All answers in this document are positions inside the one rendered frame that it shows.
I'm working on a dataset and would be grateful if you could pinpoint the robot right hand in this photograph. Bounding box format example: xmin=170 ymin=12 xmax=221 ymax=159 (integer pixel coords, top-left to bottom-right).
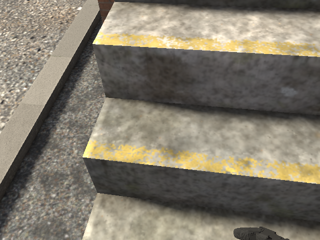
xmin=233 ymin=226 xmax=289 ymax=240

